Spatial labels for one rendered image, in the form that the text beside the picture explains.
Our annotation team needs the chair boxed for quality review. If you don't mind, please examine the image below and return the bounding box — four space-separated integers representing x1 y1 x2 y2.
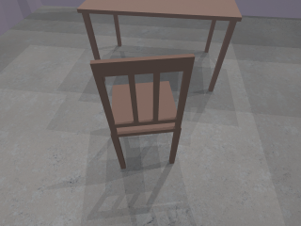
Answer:
89 54 195 170

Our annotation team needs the table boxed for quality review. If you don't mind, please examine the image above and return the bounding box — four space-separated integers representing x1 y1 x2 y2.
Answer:
77 0 243 92

